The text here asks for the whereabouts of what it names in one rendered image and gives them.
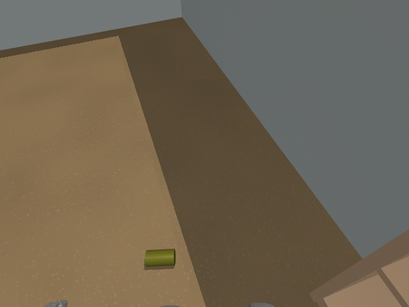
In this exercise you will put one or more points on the can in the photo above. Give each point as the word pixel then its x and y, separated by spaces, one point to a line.
pixel 160 257

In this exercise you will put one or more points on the bookshelf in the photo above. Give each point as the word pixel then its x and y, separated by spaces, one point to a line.
pixel 381 279

